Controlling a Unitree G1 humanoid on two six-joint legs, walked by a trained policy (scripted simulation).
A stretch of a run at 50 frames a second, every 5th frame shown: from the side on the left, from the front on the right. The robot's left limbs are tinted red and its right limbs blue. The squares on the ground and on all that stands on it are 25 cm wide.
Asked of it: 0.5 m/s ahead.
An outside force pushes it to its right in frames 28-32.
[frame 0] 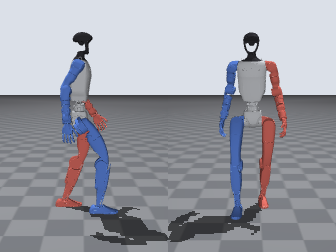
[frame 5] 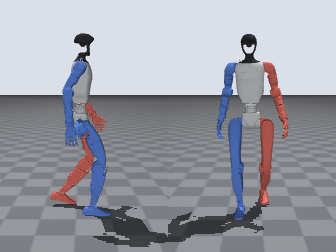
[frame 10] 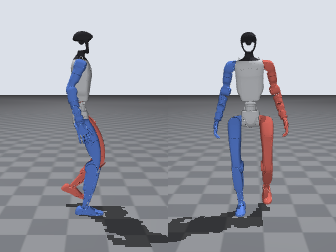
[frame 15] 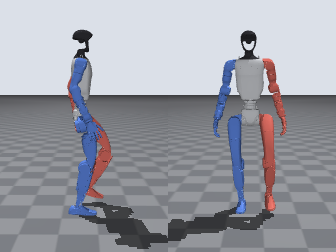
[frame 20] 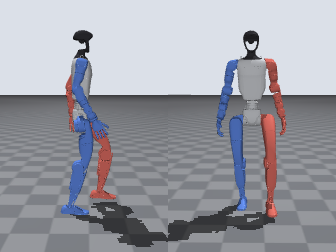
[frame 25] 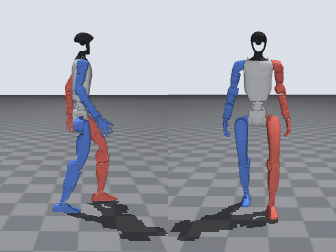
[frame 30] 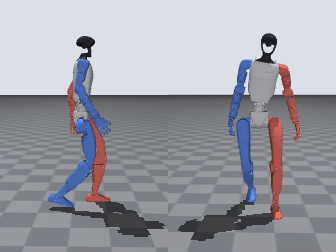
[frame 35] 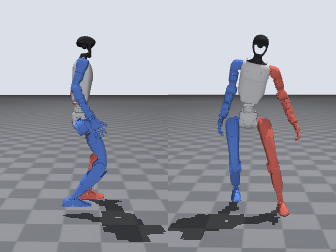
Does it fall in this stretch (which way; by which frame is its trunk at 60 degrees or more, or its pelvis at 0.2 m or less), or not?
no
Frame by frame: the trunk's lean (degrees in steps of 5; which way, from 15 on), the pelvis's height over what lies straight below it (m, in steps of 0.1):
0: 5, 0.8
5: 5, 0.8
10: 5, 0.8
15: 0, 0.8
20: 0, 0.8
25: 5, 0.8
30: 10, 0.8
35: 15 forward and to its left, 0.8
